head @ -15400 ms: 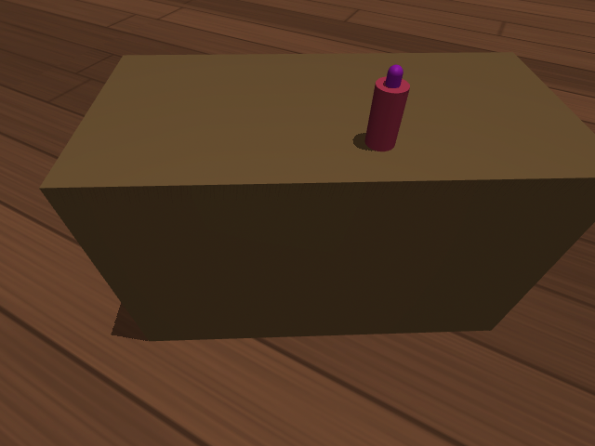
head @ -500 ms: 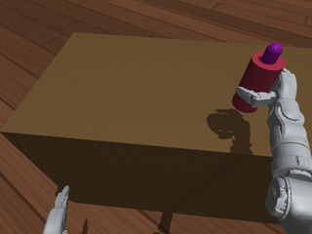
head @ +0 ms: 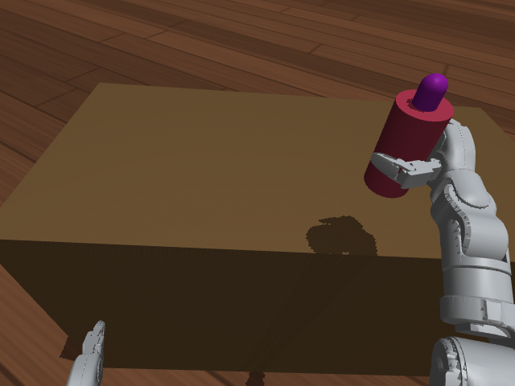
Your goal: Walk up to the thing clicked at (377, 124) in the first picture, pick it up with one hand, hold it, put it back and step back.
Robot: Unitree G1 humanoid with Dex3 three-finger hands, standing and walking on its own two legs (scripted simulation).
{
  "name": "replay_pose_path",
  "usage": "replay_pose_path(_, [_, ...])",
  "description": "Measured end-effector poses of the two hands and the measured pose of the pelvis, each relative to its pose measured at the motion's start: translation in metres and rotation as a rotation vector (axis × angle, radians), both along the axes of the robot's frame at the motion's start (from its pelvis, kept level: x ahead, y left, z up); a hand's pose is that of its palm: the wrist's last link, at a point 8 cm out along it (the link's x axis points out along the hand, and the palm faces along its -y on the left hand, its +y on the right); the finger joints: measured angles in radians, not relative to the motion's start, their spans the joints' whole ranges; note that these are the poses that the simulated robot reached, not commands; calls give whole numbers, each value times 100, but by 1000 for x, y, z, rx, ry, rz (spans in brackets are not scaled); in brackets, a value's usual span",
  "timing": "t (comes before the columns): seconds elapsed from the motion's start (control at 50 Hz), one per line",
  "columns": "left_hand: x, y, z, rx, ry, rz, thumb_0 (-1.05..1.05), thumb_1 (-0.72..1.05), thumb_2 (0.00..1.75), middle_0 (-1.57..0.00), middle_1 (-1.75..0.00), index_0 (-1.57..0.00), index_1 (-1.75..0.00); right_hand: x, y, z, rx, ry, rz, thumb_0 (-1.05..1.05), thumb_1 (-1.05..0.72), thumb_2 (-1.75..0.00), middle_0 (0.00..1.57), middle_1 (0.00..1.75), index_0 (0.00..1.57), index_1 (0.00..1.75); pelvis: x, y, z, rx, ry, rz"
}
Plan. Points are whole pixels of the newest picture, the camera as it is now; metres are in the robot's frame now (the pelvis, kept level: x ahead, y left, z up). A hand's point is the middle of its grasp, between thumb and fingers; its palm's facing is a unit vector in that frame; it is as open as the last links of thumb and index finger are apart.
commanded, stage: lift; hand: right
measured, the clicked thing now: (408, 136) +0.39 -0.19 +0.24
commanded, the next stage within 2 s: hold in 0.58 s
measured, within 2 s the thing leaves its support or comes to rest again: neither
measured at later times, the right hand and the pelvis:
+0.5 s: hand (420, 148) +0.34 -0.18 +0.25, palm faces +0.18 +0.98 -0.01, open 10.0 cm; pelvis -0.01 +0.01 +0.00, yaw -1 degrees
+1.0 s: hand (429, 140) +0.33 -0.18 +0.27, palm faces +0.17 +0.98 -0.02, open 10.0 cm; pelvis -0.01 +0.01 +0.01, yaw -1 degrees
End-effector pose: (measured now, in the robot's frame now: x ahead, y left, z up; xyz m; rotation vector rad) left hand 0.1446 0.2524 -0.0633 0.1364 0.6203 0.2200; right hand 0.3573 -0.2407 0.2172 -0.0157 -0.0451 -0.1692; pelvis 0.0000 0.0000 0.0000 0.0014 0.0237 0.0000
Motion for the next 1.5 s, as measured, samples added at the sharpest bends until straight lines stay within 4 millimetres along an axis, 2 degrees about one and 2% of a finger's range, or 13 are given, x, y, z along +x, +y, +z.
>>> replay_pose_path(0.22, [-2, 2, 4, 4, -34, -5, -1, -54, 6, -4, -4, -4, -5, -27, 2, 27, -4, -27, -8, 0, 41, -109, 72, 107, 74, 108, -9, 2, 2, -2, -38, -7])
replay_pose_path(0.5, [-2, 6, 8, 6, -82, -15, -1, -54, 6, -4, -4, -4, -5, -47, 9, 36, 3, -6, -10, 0, 41, -109, 72, 107, 74, 108, -13, 6, 4, -5, -57, -16])
replay_pose_path(0.74, [5, 6, 7, 2, -99, -21, -1, -54, 6, -4, -4, -4, -5, -53, 16, 51, -9, -12, 7, 0, 41, -109, 71, 107, 74, 109, -11, 7, 5, -5, -63, -21])
replay_pose_path(0.92, [7, 10, 5, 1, -96, -8, -1, -54, 5, -4, -5, -4, -5, -56, 13, 56, -6, -13, 2, 0, 41, -109, 71, 107, 74, 109, -8, 7, 5, -5, -62, -22])
replay_pose_path(1.06, [9, 5, 2, -5, -80, -29, -1, -54, 5, -4, -5, -5, -5, -60, 14, 58, -14, -15, 2, 0, 41, -109, 71, 108, 74, 109, -7, 7, 5, -5, -64, -25])
replay_pose_path(1.22, [18, 4, 9, -4, -127, -31, -1, -54, 5, -5, -5, -5, -5, -61, 18, 61, -10, -2, 22, 0, 41, -109, 71, 108, 73, 109, -7, 7, 6, -5, -70, -29])
replay_pose_path(1.38, [7, 7, 4, -2, -96, -21, -1, -54, 5, -5, -5, -5, -5, -66, 6, 60, -7, -4, -15, 0, 41, -109, 71, 108, 73, 109, -8, 6, 5, -4, -67, -26])
replay_pose_path(1.5, [4, -1, 0, -7, -71, -42, -2, -54, 5, -5, -5, -5, -5, -69, 11, 56, -16, 1, 8, 0, 41, -110, 71, 108, 73, 109, -11, 5, 6, -2, -72, -27])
